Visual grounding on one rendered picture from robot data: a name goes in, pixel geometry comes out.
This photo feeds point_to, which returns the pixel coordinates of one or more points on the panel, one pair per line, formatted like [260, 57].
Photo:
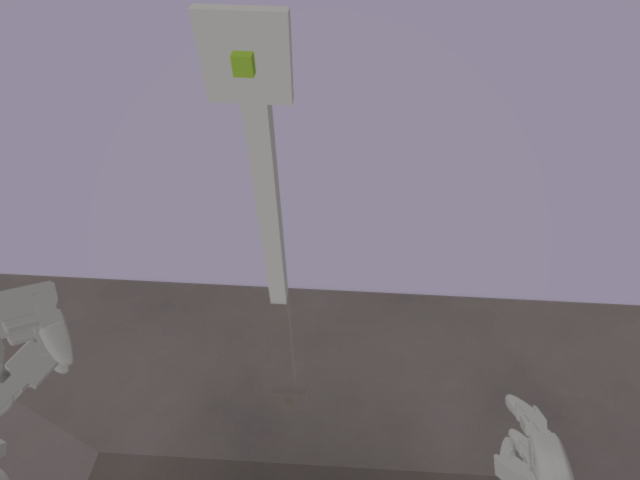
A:
[218, 30]

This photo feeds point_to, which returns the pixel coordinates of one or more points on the robot right hand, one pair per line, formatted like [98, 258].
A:
[544, 457]

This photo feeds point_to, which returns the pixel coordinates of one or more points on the robot left hand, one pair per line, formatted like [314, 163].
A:
[28, 313]

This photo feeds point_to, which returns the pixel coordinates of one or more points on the button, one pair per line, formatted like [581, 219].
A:
[243, 64]

